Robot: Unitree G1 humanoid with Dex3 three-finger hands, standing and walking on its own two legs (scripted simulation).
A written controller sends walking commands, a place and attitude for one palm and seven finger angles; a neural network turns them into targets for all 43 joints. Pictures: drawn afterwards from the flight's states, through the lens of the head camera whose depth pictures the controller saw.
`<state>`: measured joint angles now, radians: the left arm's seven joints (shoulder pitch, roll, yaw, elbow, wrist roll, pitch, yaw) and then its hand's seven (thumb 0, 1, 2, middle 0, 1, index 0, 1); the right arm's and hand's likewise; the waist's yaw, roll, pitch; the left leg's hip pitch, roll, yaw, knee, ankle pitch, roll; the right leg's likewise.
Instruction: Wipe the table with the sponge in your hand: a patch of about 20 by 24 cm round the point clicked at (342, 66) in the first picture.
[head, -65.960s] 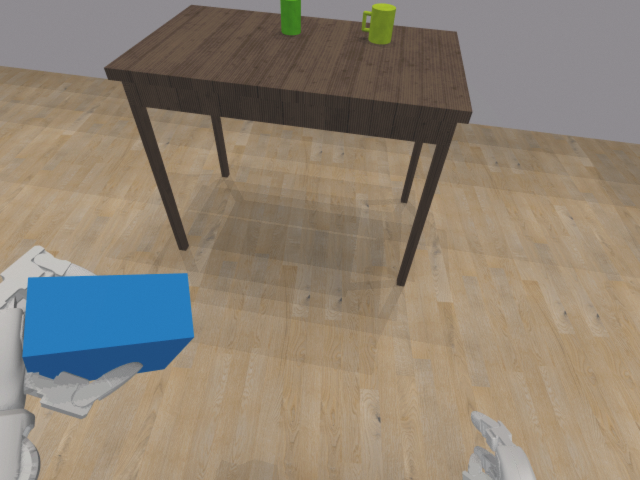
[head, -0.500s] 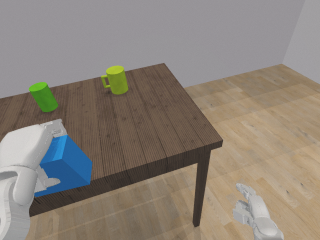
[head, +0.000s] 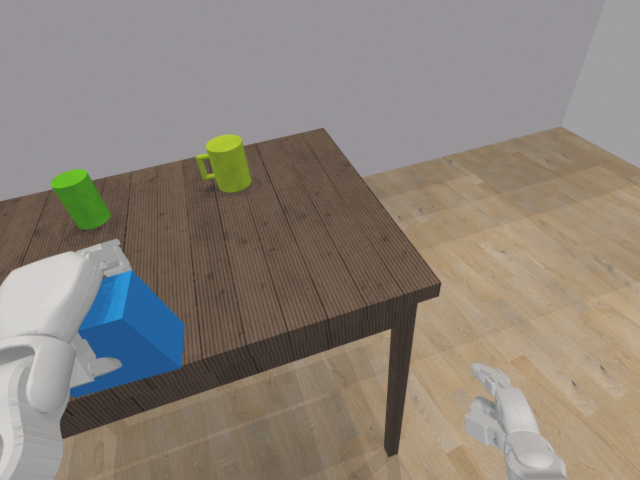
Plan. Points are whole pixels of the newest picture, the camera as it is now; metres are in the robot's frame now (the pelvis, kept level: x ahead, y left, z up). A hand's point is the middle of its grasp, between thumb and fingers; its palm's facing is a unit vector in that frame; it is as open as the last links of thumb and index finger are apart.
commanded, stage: step back with the hand held close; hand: left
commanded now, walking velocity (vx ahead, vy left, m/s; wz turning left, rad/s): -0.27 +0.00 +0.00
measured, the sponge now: (112, 345) +0.20 +0.29 +0.11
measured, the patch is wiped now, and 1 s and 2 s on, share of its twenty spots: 1.00 1.00 1.00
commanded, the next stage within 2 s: stop stepping back and stand still in 1.24 s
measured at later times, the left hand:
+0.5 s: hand (107, 291) +0.21 +0.26 +0.19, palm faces +0.33 -0.78 -0.53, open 10.4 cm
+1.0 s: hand out of the picture +0.10 +0.30 +0.19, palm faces +0.45 -0.83 -0.34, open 10.4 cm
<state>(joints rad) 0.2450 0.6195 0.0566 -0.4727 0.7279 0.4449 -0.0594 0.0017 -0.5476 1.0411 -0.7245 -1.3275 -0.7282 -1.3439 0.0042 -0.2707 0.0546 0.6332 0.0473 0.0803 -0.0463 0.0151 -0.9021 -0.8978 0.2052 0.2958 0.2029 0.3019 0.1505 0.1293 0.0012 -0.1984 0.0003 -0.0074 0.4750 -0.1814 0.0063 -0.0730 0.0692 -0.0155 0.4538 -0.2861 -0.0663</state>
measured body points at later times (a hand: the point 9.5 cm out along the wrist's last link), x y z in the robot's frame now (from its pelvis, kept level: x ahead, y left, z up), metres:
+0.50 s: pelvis -0.02 +0.03 -0.01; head +0.00 +0.02 +0.44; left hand +0.19 +0.30 +0.22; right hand +0.11 -0.23 -0.11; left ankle +0.04 +0.11 -0.74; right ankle -0.02 -0.08 -0.74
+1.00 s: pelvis -0.12 +0.05 -0.02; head -0.11 +0.08 +0.43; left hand +0.07 +0.34 +0.21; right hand +0.08 -0.17 -0.08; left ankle -0.04 +0.15 -0.74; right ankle -0.07 -0.08 -0.70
